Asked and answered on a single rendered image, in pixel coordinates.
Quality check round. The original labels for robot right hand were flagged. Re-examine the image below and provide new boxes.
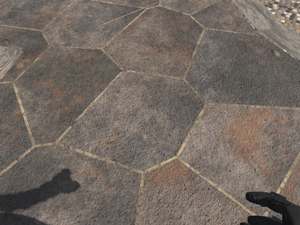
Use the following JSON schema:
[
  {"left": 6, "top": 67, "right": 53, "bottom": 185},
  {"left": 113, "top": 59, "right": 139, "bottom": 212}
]
[{"left": 240, "top": 191, "right": 300, "bottom": 225}]

